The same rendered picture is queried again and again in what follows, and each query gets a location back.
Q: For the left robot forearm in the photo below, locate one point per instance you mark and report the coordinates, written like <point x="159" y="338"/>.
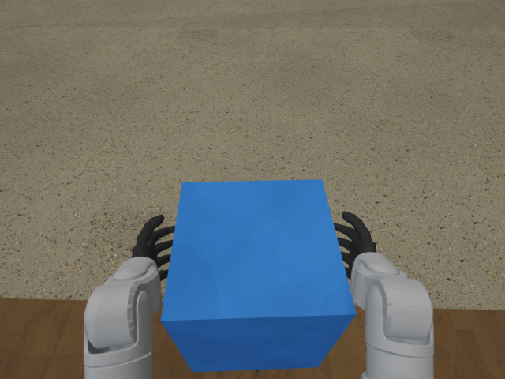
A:
<point x="118" y="337"/>

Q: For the left robot hand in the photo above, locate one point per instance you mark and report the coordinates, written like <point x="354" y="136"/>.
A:
<point x="146" y="243"/>

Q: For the right robot forearm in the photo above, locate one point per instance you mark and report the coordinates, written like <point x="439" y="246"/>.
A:
<point x="398" y="320"/>

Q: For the right robot hand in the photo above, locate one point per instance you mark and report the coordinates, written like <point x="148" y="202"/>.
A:
<point x="360" y="236"/>

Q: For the carton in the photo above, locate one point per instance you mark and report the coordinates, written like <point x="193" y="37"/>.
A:
<point x="256" y="279"/>

